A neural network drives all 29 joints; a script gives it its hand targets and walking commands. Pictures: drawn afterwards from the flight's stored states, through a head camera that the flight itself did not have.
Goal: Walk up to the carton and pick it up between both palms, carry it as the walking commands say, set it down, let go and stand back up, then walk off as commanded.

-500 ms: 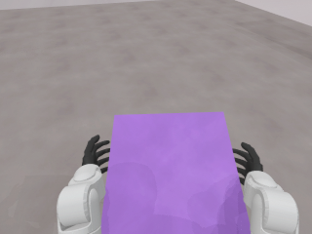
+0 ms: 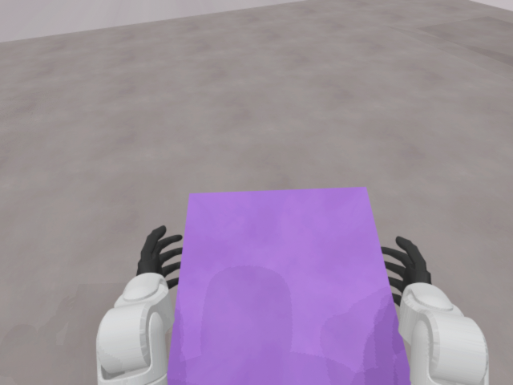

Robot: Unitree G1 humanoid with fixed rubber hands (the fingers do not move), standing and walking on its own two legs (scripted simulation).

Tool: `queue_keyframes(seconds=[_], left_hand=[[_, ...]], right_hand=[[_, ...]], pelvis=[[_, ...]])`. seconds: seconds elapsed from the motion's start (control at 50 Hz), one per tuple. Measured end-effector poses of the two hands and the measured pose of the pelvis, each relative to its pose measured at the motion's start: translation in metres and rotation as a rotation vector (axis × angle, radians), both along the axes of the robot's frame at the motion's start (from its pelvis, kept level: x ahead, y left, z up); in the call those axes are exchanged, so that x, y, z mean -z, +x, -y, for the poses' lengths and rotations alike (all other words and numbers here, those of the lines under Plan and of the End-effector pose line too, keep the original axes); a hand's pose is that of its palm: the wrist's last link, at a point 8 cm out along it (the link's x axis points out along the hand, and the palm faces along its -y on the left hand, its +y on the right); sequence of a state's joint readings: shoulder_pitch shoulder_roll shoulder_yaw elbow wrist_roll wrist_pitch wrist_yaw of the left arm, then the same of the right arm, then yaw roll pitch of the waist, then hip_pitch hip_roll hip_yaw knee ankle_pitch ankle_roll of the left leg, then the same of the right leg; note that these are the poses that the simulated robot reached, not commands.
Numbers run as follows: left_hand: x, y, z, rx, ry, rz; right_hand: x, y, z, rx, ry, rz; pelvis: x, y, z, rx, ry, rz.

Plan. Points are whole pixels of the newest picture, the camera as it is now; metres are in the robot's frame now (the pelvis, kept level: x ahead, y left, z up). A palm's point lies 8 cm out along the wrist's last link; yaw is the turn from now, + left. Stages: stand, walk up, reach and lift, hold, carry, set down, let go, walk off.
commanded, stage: carry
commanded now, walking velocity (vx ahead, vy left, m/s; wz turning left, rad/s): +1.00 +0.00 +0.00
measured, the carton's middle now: (280, 294) +0.28 +0.00 +0.03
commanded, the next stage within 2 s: none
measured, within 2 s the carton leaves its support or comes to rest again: neither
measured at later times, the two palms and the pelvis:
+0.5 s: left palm (230, 132) +0.67 +0.10 +0.09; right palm (380, 137) +0.64 -0.25 +0.07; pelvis +0.41 -0.06 +0.01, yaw -2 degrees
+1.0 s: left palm (237, 55) +1.08 +0.11 +0.12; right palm (346, 56) +1.05 -0.24 +0.11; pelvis +0.82 -0.06 +0.02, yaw -2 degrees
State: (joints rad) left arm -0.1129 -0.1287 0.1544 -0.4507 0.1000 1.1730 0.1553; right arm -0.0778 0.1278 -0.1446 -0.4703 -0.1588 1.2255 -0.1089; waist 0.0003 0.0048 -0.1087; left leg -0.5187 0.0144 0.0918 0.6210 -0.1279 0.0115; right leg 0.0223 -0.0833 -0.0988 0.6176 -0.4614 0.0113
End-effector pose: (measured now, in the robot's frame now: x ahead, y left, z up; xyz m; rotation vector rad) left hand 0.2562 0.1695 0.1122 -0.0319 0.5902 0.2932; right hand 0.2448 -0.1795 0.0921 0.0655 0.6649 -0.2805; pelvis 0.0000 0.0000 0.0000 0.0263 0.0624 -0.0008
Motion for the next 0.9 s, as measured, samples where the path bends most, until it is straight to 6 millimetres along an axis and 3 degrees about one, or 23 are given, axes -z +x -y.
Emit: queue_keyframes(seconds=[0.06, 0.2, 0.3, 0.36, 0.46, 0.6, 0.76, 0.9], left_hand=[[0.005, 0.044, -0.003, -0.007, 0.003, -0.061], [0.002, 0.152, 0.011, 0.019, -0.008, -0.070], [-0.002, 0.247, 0.035, 0.025, 0.002, -0.004], [0.006, 0.306, 0.053, 0.023, -0.001, 0.033], [0.024, 0.382, 0.068, 0.021, -0.005, -0.108], [0.016, 0.489, 0.067, 0.034, -0.024, -0.147], [-0.004, 0.635, 0.042, 0.028, -0.027, 0.016], [-0.013, 0.738, 0.046, 0.023, -0.028, -0.037]], right_hand=[[0.007, 0.043, -0.003, -0.003, 0.001, -0.062], [-0.004, 0.144, 0.011, 0.025, -0.011, -0.068], [-0.005, 0.238, 0.034, 0.030, -0.001, -0.002], [0.004, 0.299, 0.052, 0.025, -0.001, 0.035], [0.021, 0.373, 0.068, 0.029, 0.007, -0.105], [0.004, 0.477, 0.067, 0.040, -0.011, -0.139], [-0.015, 0.626, 0.042, 0.025, -0.031, 0.025], [-0.022, 0.728, 0.046, 0.029, -0.025, -0.029]], pelvis=[[-0.007, 0.043, -0.003, 0.009, -0.006, 0.001], [-0.018, 0.147, 0.007, 0.022, 0.000, 0.023], [-0.003, 0.246, 0.028, 0.026, 0.011, 0.038], [0.014, 0.308, 0.047, 0.029, -0.006, 0.048], [0.001, 0.382, 0.063, 0.029, -0.017, 0.037], [-0.025, 0.481, 0.060, 0.029, -0.029, 0.014], [-0.009, 0.628, 0.038, 0.031, -0.025, 0.004], [-0.023, 0.735, 0.041, 0.039, -0.029, 0.003]])
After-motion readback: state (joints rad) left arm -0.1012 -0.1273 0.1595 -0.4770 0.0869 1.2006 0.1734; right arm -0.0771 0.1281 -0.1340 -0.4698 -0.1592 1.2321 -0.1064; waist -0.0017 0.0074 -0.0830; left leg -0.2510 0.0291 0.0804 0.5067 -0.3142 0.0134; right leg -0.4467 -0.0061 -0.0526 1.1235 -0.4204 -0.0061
